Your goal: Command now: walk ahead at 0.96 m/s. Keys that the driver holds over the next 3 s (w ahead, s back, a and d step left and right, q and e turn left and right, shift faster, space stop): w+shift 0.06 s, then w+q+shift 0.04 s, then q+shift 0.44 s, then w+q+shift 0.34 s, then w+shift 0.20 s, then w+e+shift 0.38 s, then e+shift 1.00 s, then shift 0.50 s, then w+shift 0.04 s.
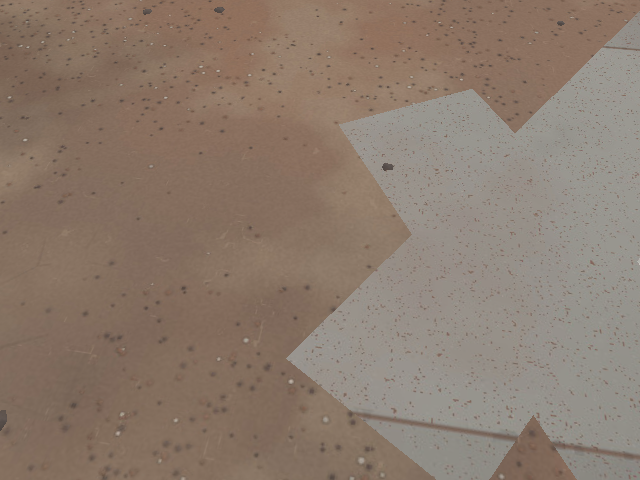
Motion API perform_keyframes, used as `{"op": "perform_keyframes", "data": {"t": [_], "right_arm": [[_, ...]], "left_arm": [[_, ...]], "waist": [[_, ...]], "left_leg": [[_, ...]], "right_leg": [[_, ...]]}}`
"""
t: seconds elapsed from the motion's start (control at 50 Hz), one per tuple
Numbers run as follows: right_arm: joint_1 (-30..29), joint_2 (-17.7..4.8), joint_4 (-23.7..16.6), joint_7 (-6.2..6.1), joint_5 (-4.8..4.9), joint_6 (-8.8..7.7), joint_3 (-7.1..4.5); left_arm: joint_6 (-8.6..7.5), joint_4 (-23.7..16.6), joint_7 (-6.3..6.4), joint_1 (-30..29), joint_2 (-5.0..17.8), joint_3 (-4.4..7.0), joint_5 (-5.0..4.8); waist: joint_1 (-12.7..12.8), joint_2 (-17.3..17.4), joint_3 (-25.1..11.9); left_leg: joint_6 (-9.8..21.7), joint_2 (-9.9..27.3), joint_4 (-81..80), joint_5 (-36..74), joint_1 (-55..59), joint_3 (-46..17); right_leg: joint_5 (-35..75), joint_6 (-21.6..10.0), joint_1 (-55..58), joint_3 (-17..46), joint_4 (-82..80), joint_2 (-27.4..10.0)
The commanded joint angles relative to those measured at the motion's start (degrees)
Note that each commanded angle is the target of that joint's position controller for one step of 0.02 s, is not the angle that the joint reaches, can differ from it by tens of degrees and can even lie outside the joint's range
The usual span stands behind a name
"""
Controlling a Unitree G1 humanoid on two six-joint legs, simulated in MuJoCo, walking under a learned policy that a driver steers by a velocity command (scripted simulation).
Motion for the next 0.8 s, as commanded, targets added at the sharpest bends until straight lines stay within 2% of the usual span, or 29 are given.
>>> {"op": "perform_keyframes", "data": {"t": [0.02,0.06,0.1,0.12,0.16,0.2,0.22,0.24,0.26,0.28,0.3,0.32,0.34,0.36,0.38,0.4,0.42,0.44,0.46,0.48,0.5,0.54,0.58,0.64,0.7,0.72,0.74,0.78,0.8], "right_arm": [[2.78,-1.81,-0.68,-0.48,1.02,-2.23,0.40],[5.68,-2.38,-0.05,-0.64,1.37,-2.75,0.62],[9.50,-2.27,0.11,-0.47,1.81,-3.03,1.06],[10.20,-1.38,0.19,-0.60,1.98,-3.20,1.53],[12.30,-2.62,0.58,-1.17,2.41,-3.20,1.66],[15.46,-5.72,1.34,-1.52,2.61,-2.88,1.30],[15.20,-7.00,1.12,-1.63,2.47,-2.59,1.04],[16.81,-9.45,0.94,-2.82,5.17,-1.53,0.11],[14.50,-10.83,0.30,-3.43,5.01,-0.60,-0.39],[11.13,-11.35,-1.10,-3.51,4.15,0.34,-0.77],[6.29,-8.91,-4.01,-3.34,3.25,0.84,-0.33],[9.69,0.69,-6.86,-2.96,0.89,0.95,1.68],[21.38,2.58,-6.66,-2.82,4.21,0.89,2.72],[18.77,-4.08,-6.96,-3.04,4.84,1.85,0.90],[12.22,-6.49,-9.27,-3.43,5.17,2.84,-0.24],[9.56,-6.81,-9.67,-3.90,4.98,3.88,-1.00],[9.53,-6.48,-10.24,-4.06,4.49,4.76,-1.67],[10.86,-4.19,-10.75,-3.78,4.80,5.82,-1.55],[10.54,-2.17,-11.57,-3.79,5.11,6.68,-1.19],[8.11,-1.66,-13.21,-3.92,4.96,7.09,-1.11],[5.76,-2.07,-14.84,-3.85,4.66,7.28,-1.14],[3.59,-3.52,-16.49,-2.89,4.10,7.17,-1.34],[1.41,-4.93,-17.17,-1.38,4.34,7.02,-1.61],[-3.98,-9.06,-18.93,0.15,4.52,7.41,-2.79],[-9.73,-9.63,-20.54,1.01,4.50,7.22,-2.86],[-10.85,-9.19,-20.92,1.23,4.76,7.14,-2.68],[-9.82,-8.43,-21.46,3.25,-0.99,8.55,-1.63],[-9.42,-8.90,-20.60,4.10,0.35,8.56,-2.15],[-4.27,-8.24,-18.74,3.56,0.61,7.97,-2.20]], "left_arm": [[1.43,-4.48,-1.51,0.99,-0.29,-0.55,1.28],[2.26,-7.14,-1.86,-5.57,0.60,-0.87,1.38],[2.03,-10.96,-1.93,-14.38,1.74,-1.27,1.66],[1.52,-12.31,-2.02,-17.72,1.54,-1.73,1.64],[0.54,-13.23,-2.38,-20.74,-0.63,-2.92,0.80],[0.05,-13.76,-1.82,-21.70,0.11,-3.11,0.22],[0.07,-13.95,-1.08,-20.96,1.68,-2.83,0.15],[-1.28,-16.58,0.06,-22.82,7.21,-0.27,-3.03],[-1.67,-16.41,0.73,-19.35,9.81,0.55,-3.43],[-2.01,-14.47,1.35,-11.76,11.65,1.44,-3.08],[-1.81,-11.72,2.01,-0.15,13.47,1.98,-1.76],[-1.23,-10.91,2.45,4.34,16.77,1.79,0.80],[-1.49,-12.20,1.18,3.42,13.26,0.53,2.14],[-0.46,-15.37,1.20,-2.45,9.15,0.30,1.16],[0.26,-15.83,1.65,-7.15,6.20,-0.33,-0.02],[0.82,-14.91,2.11,-10.61,5.12,-0.64,-1.02],[0.79,-14.61,2.34,-12.25,5.34,-0.56,-0.65],[0.94,-14.36,2.31,-14.19,6.13,-0.20,0.03],[0.92,-14.21,2.08,-16.53,6.42,0.09,0.24],[0.80,-14.08,2.04,-17.91,7.17,0.46,0.44],[0.70,-13.89,2.22,-18.44,8.19,0.92,0.37],[1.06,-14.03,2.87,-19.09,10.50,1.82,-0.02],[1.46,-14.03,2.70,-18.91,12.26,2.35,-0.83],[1.73,-13.58,2.12,-16.85,15.35,3.62,-2.91],[2.08,-12.68,1.59,-12.63,16.86,4.49,-3.44],[2.29,-12.46,1.46,-11.56,16.95,4.63,-3.37],[3.31,-12.84,0.23,-8.46,15.31,3.80,1.40],[4.83,-12.94,-0.98,-8.49,15.58,3.99,0.96],[5.48,-13.36,-1.23,-10.01,15.46,3.90,0.20]], "waist": [[2.37,4.26,1.62],[1.63,3.19,5.64],[-0.60,2.07,8.53],[-0.88,0.08,10.21],[-1.89,0.57,9.75],[-3.11,2.74,6.76],[-2.71,4.32,4.72],[-0.76,5.52,0.96],[2.46,7.61,-2.56],[6.69,9.81,-6.60],[11.60,10.37,-13.97],[7.28,-6.43,-23.82],[3.60,-18.66,-38.56],[3.93,-10.06,-35.60],[3.08,-5.71,-24.59],[0.68,-0.87,-15.85],[-1.20,-1.96,-11.44],[-3.29,-3.72,-8.70],[-4.30,-4.68,-5.77],[-4.38,-4.58,-3.98],[-4.15,-4.50,-3.75],[-3.94,-3.69,-6.66],[-3.60,-3.46,-8.59],[-2.65,-3.84,-5.96],[-1.08,-2.10,-1.69],[-0.67,-1.95,-0.43],[-0.41,-2.78,-2.47],[-0.20,-3.38,-1.19],[-3.47,-1.11,-0.53]], "left_leg": [[4.49,15.11,-23.18,-13.90,4.18,-22.36],[4.92,13.84,-25.78,-8.32,3.85,-18.57],[6.33,11.68,-28.04,-0.12,2.62,-16.31],[6.51,10.44,-27.33,11.33,1.52,-14.36],[4.85,8.81,-25.53,33.26,-0.22,-11.10],[2.73,9.46,-22.03,46.68,7.46,-11.83],[1.73,9.16,-18.69,51.01,12.03,-12.26],[0.05,10.87,-12.08,51.20,17.33,-16.08],[-0.76,11.10,-7.09,54.38,20.80,-17.15],[-2.15,10.03,2.06,53.80,19.88,-17.13],[-4.23,7.71,16.34,44.70,11.58,-16.89],[-6.83,-1.75,38.07,-11.88,-5.71,-13.42],[-7.27,-4.46,56.90,-28.58,-15.94,-20.28],[-7.80,1.17,57.98,-24.19,-17.58,-19.27],[-8.68,3.72,54.69,-19.33,-20.74,-15.26],[-10.10,5.88,52.69,-17.09,-21.34,-12.87],[-10.39,7.81,51.16,-14.82,-18.57,-12.29],[-10.37,9.35,48.83,-14.14,-14.78,-11.63],[-10.27,10.18,45.30,-14.30,-12.96,-10.37],[-10.14,11.02,41.20,-13.20,-12.80,-9.78],[-9.84,11.52,37.01,-10.73,-12.90,-9.41],[-8.54,12.29,29.22,-1.18,-10.25,-8.80],[-6.52,12.33,24.14,4.69,-6.62,-7.28],[-3.80,11.62,19.39,1.61,-9.47,-5.39],[-2.01,12.67,17.71,-5.21,-17.55,-4.68],[-1.54,13.21,17.54,-7.52,-19.71,-4.58],[-0.81,10.53,11.36,-6.56,-13.36,-1.54],[0.81,6.76,8.42,-8.55,-5.23,4.33],[1.80,4.81,4.52,-6.95,1.51,5.66]], "right_leg": [[2.51,0.98,-13.41,1.23,-0.70,-4.44],[6.48,2.40,-19.81,-0.99,-4.49,-5.41],[11.69,3.98,-21.37,-3.99,-14.93,-5.34],[14.75,4.86,-18.54,-5.32,-22.53,-4.15],[20.51,5.36,-7.04,-9.03,-35.90,0.75],[25.04,4.60,-2.17,-9.35,-41.80,4.41],[24.12,4.03,-0.54,-8.79,-44.13,6.00],[20.65,3.66,0.99,-3.21,-48.05,7.10],[19.05,3.31,3.84,-2.65,-49.68,7.89],[23.11,2.61,12.03,-2.14,-51.08,6.91],[32.12,0.76,28.10,1.40,-48.43,0.38],[65.71,-2.29,48.00,13.25,-37.52,-16.10],[64.87,-12.96,59.25,32.45,-40.90,-27.65],[52.35,-11.43,51.19,26.28,-45.03,-23.75],[46.22,-8.89,41.40,17.24,-47.21,-20.03],[41.66,-7.35,31.14,11.50,-50.15,-16.55],[38.70,-6.63,22.28,7.74,-52.78,-15.45],[33.07,-6.52,15.36,4.30,-55.94,-14.78],[29.55,-6.60,9.24,0.88,-58.90,-14.45],[28.04,-6.93,6.11,-1.62,-60.88,-14.46],[28.55,-7.29,5.71,-3.55,-61.65,-14.74],[26.66,-7.33,7.67,-7.27,-61.57,-14.93],[9.18,-6.29,8.38,-9.09,-64.44,-15.22],[-9.85,-4.24,14.27,-7.87,-67.71,-16.51],[-17.25,-3.03,25.02,-6.28,-68.77,-19.78],[-18.22,-2.66,28.01,-6.43,-68.65,-20.47],[-21.94,1.69,26.93,-12.22,-65.81,-19.54],[-23.18,3.49,22.53,-16.19,-61.30,-16.59],[-19.30,4.31,18.62,-19.66,-53.75,-14.67]]}}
